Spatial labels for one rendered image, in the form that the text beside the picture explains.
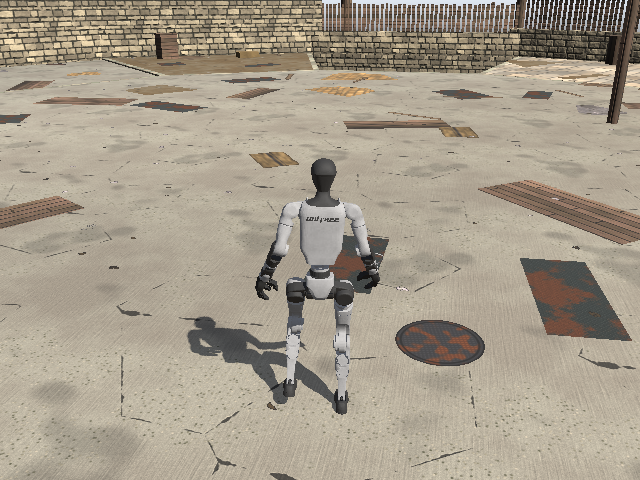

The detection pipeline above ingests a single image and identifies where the robot left forearm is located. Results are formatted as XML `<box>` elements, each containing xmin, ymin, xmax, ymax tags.
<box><xmin>259</xmin><ymin>241</ymin><xmax>282</xmax><ymax>282</ymax></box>

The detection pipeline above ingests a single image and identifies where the robot right forearm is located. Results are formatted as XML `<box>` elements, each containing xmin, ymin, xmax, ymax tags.
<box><xmin>361</xmin><ymin>241</ymin><xmax>378</xmax><ymax>275</ymax></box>

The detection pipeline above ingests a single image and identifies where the robot right hand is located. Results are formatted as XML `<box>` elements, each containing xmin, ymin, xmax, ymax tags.
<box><xmin>357</xmin><ymin>271</ymin><xmax>380</xmax><ymax>289</ymax></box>

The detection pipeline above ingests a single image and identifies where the robot left upper arm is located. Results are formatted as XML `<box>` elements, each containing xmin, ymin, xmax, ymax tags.
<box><xmin>272</xmin><ymin>201</ymin><xmax>302</xmax><ymax>257</ymax></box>

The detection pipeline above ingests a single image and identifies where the robot right upper arm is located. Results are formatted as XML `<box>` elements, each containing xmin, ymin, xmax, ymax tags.
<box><xmin>343</xmin><ymin>202</ymin><xmax>371</xmax><ymax>257</ymax></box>

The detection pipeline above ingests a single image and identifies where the robot right shin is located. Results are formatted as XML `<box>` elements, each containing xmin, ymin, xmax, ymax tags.
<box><xmin>335</xmin><ymin>335</ymin><xmax>350</xmax><ymax>401</ymax></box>

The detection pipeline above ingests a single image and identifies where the robot left hand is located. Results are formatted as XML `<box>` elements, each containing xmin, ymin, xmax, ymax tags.
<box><xmin>255</xmin><ymin>276</ymin><xmax>278</xmax><ymax>300</ymax></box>

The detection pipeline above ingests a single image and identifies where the robot head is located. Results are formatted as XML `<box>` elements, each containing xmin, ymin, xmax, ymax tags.
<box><xmin>306</xmin><ymin>158</ymin><xmax>340</xmax><ymax>207</ymax></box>

